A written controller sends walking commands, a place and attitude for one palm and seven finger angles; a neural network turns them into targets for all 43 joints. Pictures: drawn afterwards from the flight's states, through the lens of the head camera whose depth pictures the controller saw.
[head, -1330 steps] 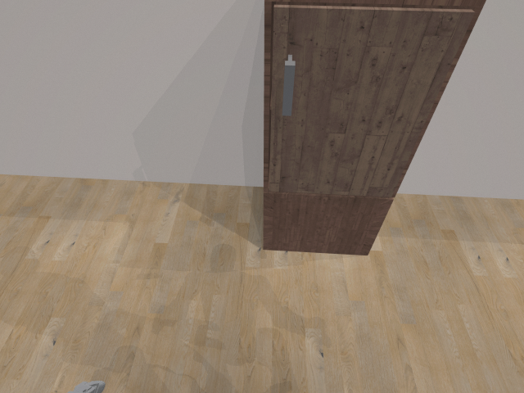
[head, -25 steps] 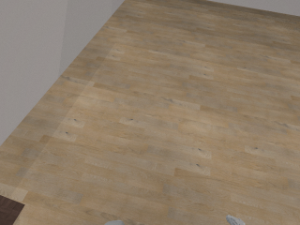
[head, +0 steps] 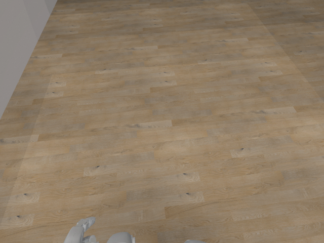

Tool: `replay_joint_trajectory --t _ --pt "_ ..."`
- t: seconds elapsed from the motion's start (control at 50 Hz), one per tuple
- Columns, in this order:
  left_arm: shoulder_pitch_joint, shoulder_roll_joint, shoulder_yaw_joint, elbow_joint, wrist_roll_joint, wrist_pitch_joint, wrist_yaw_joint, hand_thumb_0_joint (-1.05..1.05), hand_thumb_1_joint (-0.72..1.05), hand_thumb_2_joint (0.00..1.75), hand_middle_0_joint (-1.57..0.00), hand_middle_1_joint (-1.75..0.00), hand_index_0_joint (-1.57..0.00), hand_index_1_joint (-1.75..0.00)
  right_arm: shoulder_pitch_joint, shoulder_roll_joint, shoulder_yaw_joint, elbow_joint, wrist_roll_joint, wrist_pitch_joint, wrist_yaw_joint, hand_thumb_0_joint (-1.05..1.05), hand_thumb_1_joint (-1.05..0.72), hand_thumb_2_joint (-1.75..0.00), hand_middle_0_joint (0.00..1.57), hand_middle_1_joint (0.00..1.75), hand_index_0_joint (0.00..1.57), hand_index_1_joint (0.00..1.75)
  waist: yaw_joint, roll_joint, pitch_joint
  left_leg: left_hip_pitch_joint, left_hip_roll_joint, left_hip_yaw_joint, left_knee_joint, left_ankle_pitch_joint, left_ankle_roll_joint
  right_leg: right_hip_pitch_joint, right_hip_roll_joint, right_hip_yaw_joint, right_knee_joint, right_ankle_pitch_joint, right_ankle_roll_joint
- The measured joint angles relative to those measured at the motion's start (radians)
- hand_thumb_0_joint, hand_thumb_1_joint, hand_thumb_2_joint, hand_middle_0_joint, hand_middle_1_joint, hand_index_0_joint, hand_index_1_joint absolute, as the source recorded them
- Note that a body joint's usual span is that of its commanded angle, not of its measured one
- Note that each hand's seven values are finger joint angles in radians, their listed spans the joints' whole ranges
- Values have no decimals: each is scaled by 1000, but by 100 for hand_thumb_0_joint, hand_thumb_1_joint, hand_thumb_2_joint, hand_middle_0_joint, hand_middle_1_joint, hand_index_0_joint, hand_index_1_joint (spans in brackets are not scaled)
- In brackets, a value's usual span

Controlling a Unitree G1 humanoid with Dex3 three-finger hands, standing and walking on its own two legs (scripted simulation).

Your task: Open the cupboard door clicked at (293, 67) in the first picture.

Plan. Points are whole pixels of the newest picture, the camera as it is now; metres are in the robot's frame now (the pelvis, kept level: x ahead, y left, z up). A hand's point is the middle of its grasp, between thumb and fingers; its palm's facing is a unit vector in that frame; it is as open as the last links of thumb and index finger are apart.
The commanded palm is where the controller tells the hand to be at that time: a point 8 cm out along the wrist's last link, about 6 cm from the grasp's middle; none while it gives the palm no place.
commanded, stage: walk to a spot facing it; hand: left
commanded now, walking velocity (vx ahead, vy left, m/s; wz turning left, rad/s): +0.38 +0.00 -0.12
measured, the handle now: out of the picture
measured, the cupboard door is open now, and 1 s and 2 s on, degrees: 40 40 40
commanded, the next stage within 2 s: turn to face it in 0.42 s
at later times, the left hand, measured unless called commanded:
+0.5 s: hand (102, 206) +0.24 +0.19 -0.18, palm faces -0.02 -0.99 -0.14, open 7.4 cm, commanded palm none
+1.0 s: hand (117, 136) +0.50 +0.18 -0.18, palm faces +0.09 -0.98 -0.16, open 7.2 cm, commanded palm none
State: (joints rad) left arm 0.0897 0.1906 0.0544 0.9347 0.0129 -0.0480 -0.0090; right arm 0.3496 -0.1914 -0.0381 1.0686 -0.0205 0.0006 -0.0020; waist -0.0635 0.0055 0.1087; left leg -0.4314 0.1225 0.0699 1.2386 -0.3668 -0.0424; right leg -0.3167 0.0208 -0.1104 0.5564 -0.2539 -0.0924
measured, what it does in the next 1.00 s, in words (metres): walks ahead: left foot, then right foot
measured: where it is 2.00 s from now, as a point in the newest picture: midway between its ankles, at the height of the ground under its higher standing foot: (171, 184)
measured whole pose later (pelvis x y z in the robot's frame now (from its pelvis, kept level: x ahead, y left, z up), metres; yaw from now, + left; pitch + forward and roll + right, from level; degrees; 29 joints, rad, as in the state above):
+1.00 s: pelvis +0.41 -0.01 -0.01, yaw +5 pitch +1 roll +0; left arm 0.15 0.19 0.06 0.96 0.02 0.00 0.02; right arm 0.25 -0.17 -0.04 1.01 -0.01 0.03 0.02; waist -0.04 -0.06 0.06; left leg -0.39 0.05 0.14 0.71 -0.35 -0.04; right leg -0.26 -0.18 -0.27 0.62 -0.34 0.05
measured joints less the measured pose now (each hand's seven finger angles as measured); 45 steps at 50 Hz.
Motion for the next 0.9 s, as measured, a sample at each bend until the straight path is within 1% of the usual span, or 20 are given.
replay_joint_trajectory --t 0.06,0.14,0.24,0.32,0.34,0.36,0.38,0.42,0.44,0.48,0.52,0.58,0.68,0.7,0.72,0.74,0.78,0.82,0.86,0.9 --pt "62 -16 15 40 -8 -10 13 -1 93 90 -20 -30 -20 -30 -59 10 -4 -40 -4 -13 2 1 -91 -90 19 30 20 30 6 -11 -30 -92 9 -14 -135 61 -8 83 18 13 -114 18 -11" --pt "129 -2 18 82 -3 -24 9 -2 96 90 -20 -30 -20 -30 -129 19 -7 -65 -4 -20 9 1 -91 -90 19 30 20 30 38 -8 -55 -146 10 -24 -301 130 -14 179 41 30 -206 8 -12" --pt "211 -11 -1 139 -1 -28 7 -1 94 90 -20 -30 -20 -30 -218 20 -5 -71 2 -24 22 1 -91 -90 19 30 20 30 77 -6 -55 -129 -18 -2 -471 162 0 294 51 49 -248 -52 2" --pt "278 -24 -10 183 0 -22 10 0 92 90 -20 -30 -20 -30 -273 25 0 -77 2 -37 25 1 -91 -90 19 30 20 30 99 -27 -44 -53 -69 39 -603 151 32 366 32 65 -214 -142 24" --pt "297 -29 -11 193 -2 -19 11 0 92 90 -20 -30 -20 -30 -280 25 2 -82 0 -47 23 1 -91 -90 19 30 20 30 100 -31 -44 -15 -83 51 -650 172 46 362 25 71 -157 -180 30" --pt "319 -40 -11 200 -5 -13 11 0 92 90 -20 -30 -20 -30 -282 19 5 -91 -6 -60 20 1 -91 -90 19 30 20 30 101 -17 -50 14 -78 44 -680 220 78 323 31 71 -41 -215 37" --pt "323 -42 -12 209 -8 -5 8 0 92 90 -20 -30 -20 -30 -284 22 3 -96 -11 -70 13 1 -91 -90 19 30 20 30 96 -22 -46 13 -78 53 -642 218 94 257 24 76 140 -237 40" --pt "313 -40 -11 215 -5 10 8 0 91 90 -20 -30 -20 -30 -265 31 6 -103 -10 -78 6 0 -91 -90 19 30 20 30 100 -44 -42 40 -84 82 -600 143 100 110 4 97 483 -231 40" --pt "301 -40 -8 212 -1 16 6 1 91 90 -20 -30 -20 -30 -247 33 6 -103 -10 -78 1 0 -91 -90 19 30 20 30 100 -49 -44 63 -87 92 -609 117 97 41 -9 97 594 -199 44" --pt "265 -39 -1 192 8 27 -2 1 91 90 -20 -30 -19 -30 -203 37 6 -90 -9 -79 -8 0 -91 -90 19 30 20 30 102 -49 -47 118 -93 104 -661 109 83 -74 -43 91 686 -130 57" --pt "227 -40 4 160 13 34 -7 1 91 90 -19 -29 -19 -30 -157 40 3 -66 -5 -77 -17 0 -91 -90 20 30 20 30 105 -46 -48 175 -97 117 -727 116 81 -159 -78 89 652 -78 71" --pt "177 -39 8 124 20 40 0 1 92 90 -19 -30 -19 -30 -93 21 -4 -31 -3 -66 -21 0 -94 -90 20 30 20 30 94 -29 -54 247 -92 131 -800 113 77 -214 -115 70 449 -23 88" --pt "112 9 8 99 17 24 1 2 94 90 -19 -29 -19 -30 10 16 5 27 0 -36 -15 0 -93 -90 19 30 20 30 41 -12 -51 298 -74 104 -768 36 43 -140 -117 31 112 78 103" --pt "103 18 6 93 16 18 1 2 94 90 -19 -29 -19 -30 34 20 8 39 2 -29 -13 0 -93 -90 19 30 20 30 35 -16 -54 298 -74 95 -739 8 33 -105 -116 24 55 111 103" --pt "97 27 5 87 16 9 2 2 94 90 -19 -29 -19 -30 59 25 10 49 5 -22 -10 0 -93 -90 19 30 20 30 31 -24 -62 287 -79 84 -696 -26 25 -74 -121 19 24 88 97" --pt "82 21 5 86 15 1 7 1 94 90 -19 -29 -19 -30 66 22 9 60 7 -11 -6 0 -92 -90 19 30 20 30 30 -8 -60 259 -71 63 -623 -76 23 -75 -117 4 48 27 91" --pt "54 6 -1 75 11 -7 13 1 93 90 -19 -29 -19 -30 53 20 5 73 11 16 -5 1 -92 -90 19 30 20 30 21 14 -41 163 -78 15 -393 -192 20 -66 -120 -31 79 -15 86" --pt "42 -5 -4 59 10 -5 24 1 92 90 -19 -29 -19 -30 31 26 3 71 15 31 -3 1 -92 -90 19 30 20 30 20 5 -31 71 -89 2 -197 -206 14 -33 -133 -58 60 -10 89" --pt "43 -14 -6 51 13 9 32 0 92 90 -19 -29 -19 -30 6 33 0 54 15 39 3 1 -92 -90 19 30 20 30 18 -13 -37 13 -83 10 -150 -186 9 3 -145 -84 25 -10 94" --pt "49 -19 -4 46 14 22 35 0 92 90 -20 -30 -20 -30 -24 39 -1 26 13 43 9 1 -91 -90 19 30 20 30 16 -36 -47 -14 -72 28 -202 -153 4 30 -159 -109 1 -15 102"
